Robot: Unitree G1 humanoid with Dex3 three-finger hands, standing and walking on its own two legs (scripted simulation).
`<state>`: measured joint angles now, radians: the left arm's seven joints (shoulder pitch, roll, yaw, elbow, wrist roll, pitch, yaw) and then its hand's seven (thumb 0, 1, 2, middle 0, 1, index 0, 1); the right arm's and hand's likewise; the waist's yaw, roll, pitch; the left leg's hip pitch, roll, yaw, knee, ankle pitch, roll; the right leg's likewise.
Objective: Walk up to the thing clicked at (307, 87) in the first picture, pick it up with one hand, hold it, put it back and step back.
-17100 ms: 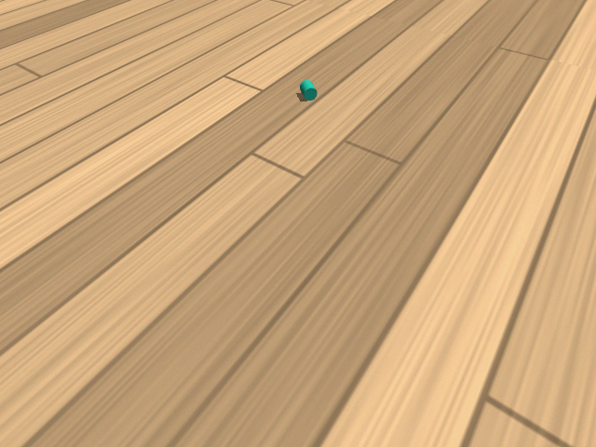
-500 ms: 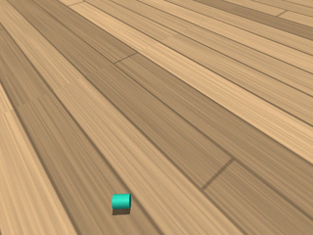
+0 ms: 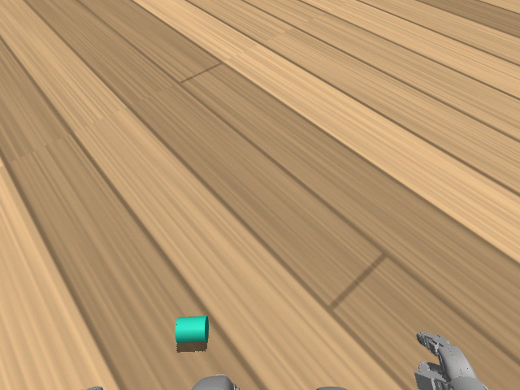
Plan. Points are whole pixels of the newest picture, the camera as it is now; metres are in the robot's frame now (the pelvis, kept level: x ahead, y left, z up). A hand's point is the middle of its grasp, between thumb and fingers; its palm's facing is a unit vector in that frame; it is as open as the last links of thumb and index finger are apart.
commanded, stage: walk up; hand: left
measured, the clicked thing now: (192, 329) +0.38 +0.28 -0.72
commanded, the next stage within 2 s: stand in 1.76 s
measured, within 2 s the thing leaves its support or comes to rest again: neither
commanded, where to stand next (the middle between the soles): +0.00 +0.02 m, yaw +2 degrees
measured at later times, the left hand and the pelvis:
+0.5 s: hand out of the picture +0.01 +0.29 -0.15, palm faces +0.09 -0.92 -0.38, open 7.4 cm; pelvis -0.03 +0.01 +0.00, yaw +5 degrees
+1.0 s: hand out of the picture +0.01 +0.28 -0.13, palm faces +0.05 -0.93 -0.36, open 7.4 cm; pelvis -0.06 +0.01 +0.02, yaw +4 degrees
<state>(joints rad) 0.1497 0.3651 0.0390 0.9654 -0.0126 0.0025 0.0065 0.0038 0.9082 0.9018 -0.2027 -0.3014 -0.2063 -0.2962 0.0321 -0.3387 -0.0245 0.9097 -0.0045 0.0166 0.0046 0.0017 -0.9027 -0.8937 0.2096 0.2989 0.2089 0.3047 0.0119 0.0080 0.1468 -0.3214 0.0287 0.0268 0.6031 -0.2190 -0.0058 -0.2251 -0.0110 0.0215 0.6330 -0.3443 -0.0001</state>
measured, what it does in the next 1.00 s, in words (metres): steps on the spot: left foot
